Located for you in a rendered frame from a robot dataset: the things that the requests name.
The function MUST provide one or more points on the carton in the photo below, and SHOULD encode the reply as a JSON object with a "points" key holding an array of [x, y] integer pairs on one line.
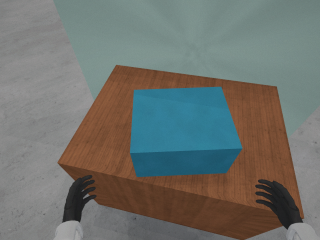
{"points": [[182, 131]]}

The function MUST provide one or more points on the robot right hand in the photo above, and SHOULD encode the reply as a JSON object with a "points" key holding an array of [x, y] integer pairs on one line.
{"points": [[282, 203]]}

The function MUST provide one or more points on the left robot forearm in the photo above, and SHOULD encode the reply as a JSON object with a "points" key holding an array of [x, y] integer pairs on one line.
{"points": [[69, 230]]}

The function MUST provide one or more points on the pedestal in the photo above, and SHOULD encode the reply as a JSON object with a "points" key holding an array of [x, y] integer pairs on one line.
{"points": [[219, 203]]}

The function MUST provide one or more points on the robot left hand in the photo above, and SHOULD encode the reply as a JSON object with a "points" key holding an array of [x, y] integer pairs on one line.
{"points": [[74, 201]]}

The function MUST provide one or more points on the right robot forearm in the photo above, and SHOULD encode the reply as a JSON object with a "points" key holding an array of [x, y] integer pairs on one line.
{"points": [[301, 231]]}

